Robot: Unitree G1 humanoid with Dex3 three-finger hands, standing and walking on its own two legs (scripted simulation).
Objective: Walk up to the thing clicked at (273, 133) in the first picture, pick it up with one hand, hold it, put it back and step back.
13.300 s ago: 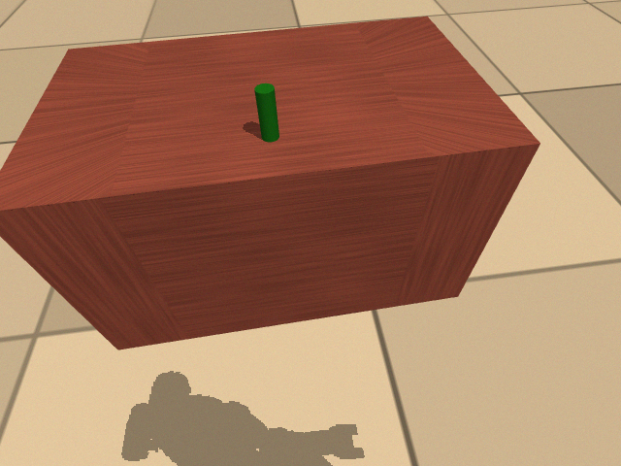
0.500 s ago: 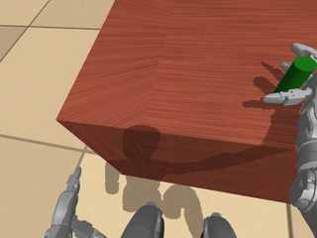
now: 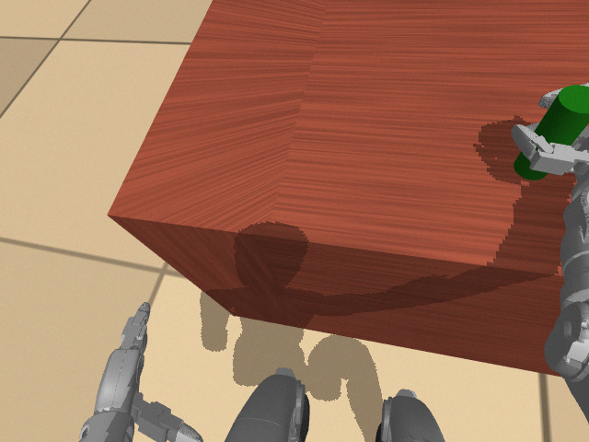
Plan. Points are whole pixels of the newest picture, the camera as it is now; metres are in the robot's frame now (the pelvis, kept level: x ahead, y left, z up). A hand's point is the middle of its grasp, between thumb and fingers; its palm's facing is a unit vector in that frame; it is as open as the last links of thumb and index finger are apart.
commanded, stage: settle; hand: right
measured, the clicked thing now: (552, 137) +0.49 -0.24 +0.06
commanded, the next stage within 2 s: lift in 1.06 s
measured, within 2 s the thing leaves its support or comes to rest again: leaves its support in 0.02 s
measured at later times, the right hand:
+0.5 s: hand (573, 108) +0.49 -0.24 +0.12, palm faces +0.25 +0.97 +0.01, open 6.8 cm
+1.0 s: hand (579, 89) +0.49 -0.23 +0.14, palm faces +0.25 +0.97 +0.01, open 5.6 cm
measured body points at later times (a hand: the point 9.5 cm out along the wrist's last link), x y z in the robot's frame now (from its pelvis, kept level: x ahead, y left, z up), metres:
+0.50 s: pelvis +0.01 +0.00 +0.02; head +0.09 -0.02 +0.46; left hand +0.16 +0.27 -0.01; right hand +0.47 -0.29 +0.12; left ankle +0.04 +0.14 -0.67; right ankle +0.00 -0.11 -0.67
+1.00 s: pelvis +0.01 +0.00 +0.03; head +0.08 -0.02 +0.48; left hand +0.17 +0.27 -0.01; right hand +0.47 -0.28 +0.14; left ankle +0.04 +0.14 -0.67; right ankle +0.00 -0.11 -0.67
